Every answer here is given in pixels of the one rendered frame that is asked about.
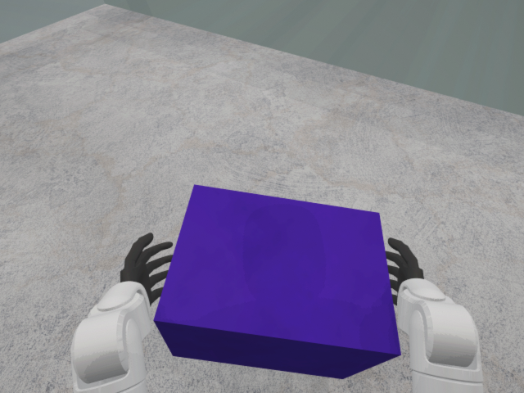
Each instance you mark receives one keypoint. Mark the right robot hand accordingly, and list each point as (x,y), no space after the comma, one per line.
(407,262)

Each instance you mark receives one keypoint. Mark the robot left forearm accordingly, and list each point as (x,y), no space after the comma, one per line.
(106,351)

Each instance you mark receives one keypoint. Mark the robot right forearm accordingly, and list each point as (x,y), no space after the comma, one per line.
(444,346)

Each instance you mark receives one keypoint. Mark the carton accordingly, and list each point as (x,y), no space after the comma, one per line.
(276,283)

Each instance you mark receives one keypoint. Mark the left robot hand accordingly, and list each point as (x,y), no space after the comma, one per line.
(136,269)

